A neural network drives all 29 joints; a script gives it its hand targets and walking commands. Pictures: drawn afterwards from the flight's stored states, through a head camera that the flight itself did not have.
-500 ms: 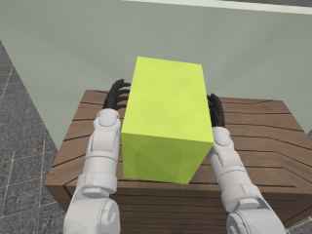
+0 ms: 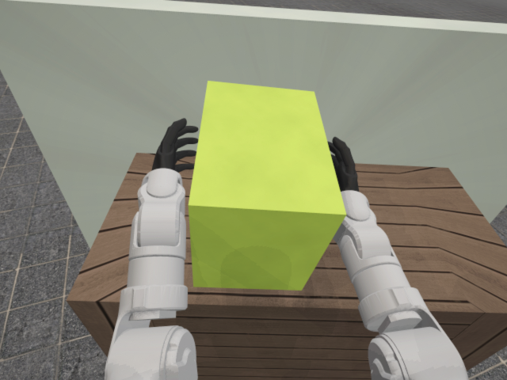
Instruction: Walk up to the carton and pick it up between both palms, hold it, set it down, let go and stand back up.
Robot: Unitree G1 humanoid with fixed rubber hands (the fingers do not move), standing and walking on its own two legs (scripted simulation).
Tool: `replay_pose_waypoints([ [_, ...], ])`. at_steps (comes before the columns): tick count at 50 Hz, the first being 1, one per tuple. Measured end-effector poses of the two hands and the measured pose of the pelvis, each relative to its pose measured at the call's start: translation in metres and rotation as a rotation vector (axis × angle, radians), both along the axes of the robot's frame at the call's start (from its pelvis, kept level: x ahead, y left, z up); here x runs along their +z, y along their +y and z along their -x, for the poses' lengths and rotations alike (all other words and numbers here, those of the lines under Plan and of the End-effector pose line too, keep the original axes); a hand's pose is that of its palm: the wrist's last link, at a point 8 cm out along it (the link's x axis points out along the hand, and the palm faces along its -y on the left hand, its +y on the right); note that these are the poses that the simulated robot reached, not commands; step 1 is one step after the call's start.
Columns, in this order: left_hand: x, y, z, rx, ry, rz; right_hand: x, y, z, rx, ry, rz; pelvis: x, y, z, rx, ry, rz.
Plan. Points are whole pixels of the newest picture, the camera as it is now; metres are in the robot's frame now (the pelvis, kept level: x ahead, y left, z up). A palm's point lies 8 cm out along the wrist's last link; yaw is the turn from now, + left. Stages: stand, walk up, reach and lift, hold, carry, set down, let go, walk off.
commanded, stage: reach and lift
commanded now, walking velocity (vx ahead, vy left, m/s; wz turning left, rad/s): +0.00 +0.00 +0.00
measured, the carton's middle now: (255, 186) +0.39 -0.01 +0.12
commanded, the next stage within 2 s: hold in 1.04 s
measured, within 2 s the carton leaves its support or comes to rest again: neither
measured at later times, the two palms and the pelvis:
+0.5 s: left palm (159, 163) +0.37 +0.13 +0.19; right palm (337, 178) +0.36 -0.14 +0.16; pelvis +0.00 +0.01 +0.00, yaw +0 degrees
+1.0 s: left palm (157, 159) +0.37 +0.13 +0.20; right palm (339, 172) +0.36 -0.14 +0.18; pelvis +0.01 +0.00 +0.00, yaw +0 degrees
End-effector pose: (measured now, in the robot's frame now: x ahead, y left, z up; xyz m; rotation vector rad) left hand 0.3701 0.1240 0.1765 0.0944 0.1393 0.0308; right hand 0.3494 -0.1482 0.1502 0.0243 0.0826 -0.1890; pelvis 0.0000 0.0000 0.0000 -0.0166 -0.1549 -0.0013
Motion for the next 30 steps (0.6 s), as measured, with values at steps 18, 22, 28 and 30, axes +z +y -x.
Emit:
replay_pose_waypoints([
  [18, 0.011, 0.006, -0.004, 0.011, -0.007, 0.002, 0.011, 0.006, -0.007, 0.013, -0.011, -0.008, 0.0, 0.003, 0.0, 0.001, 0.007, 0.0],
  [22, 0.013, 0.009, -0.003, 0.017, -0.011, 0.004, 0.014, 0.008, -0.008, 0.017, -0.015, 0.001, 0.0, 0.004, -0.003, -0.001, -0.003, 0.001],
  [28, 0.011, 0.011, -0.003, 0.019, -0.001, 0.01, 0.013, 0.011, -0.009, 0.02, -0.006, 0.0, 0.0, 0.006, -0.005, -0.003, -0.007, 0.001],
  [30, 0.012, 0.012, -0.004, 0.02, -0.004, 0.009, 0.014, 0.011, -0.011, 0.021, -0.008, -0.002, 0.0, 0.006, -0.006, -0.004, -0.008, 0.001],
])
